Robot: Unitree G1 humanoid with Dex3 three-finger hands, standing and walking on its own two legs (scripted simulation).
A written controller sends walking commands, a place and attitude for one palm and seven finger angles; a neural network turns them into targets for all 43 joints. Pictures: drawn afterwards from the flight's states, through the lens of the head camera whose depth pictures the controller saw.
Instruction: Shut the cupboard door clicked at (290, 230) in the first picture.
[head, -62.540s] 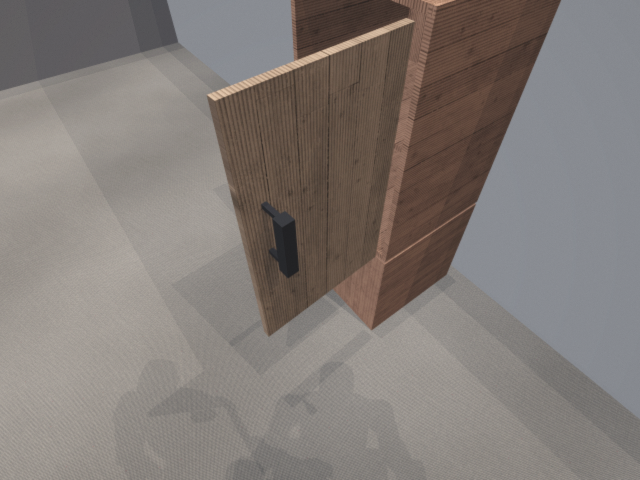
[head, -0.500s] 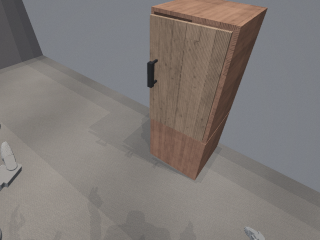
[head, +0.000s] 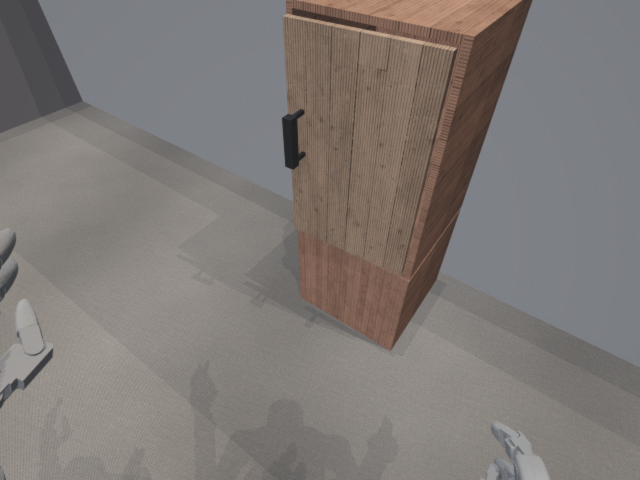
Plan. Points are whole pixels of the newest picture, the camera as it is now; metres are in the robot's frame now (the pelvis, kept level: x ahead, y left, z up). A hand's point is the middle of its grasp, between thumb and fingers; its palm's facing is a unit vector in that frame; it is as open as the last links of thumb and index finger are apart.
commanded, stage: stop stepping back and stand still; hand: left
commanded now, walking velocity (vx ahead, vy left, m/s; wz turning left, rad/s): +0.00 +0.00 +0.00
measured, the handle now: (296, 138) +0.86 +0.11 -0.01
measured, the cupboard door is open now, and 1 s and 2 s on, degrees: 3 3 3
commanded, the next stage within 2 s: let the arm hang, fingers relaxed in 0.02 s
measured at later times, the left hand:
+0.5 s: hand out of the picture +0.00 +0.19 -0.18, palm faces +0.05 -0.99 -0.17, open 7.0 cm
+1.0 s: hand out of the picture -0.06 +0.22 -0.17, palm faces +0.05 -0.97 -0.22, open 7.4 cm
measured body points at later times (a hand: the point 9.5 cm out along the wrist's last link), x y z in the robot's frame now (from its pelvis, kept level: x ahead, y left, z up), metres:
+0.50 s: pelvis -0.03 +0.01 +0.00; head -0.01 +0.04 +0.45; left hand +0.00 +0.24 -0.17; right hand +0.01 -0.24 -0.14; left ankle +0.03 +0.11 -0.74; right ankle -0.05 -0.09 -0.74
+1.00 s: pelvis -0.03 +0.03 +0.00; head -0.04 +0.03 +0.45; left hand -0.06 +0.27 -0.15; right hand -0.01 -0.21 -0.15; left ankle +0.03 +0.11 -0.74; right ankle -0.05 -0.09 -0.74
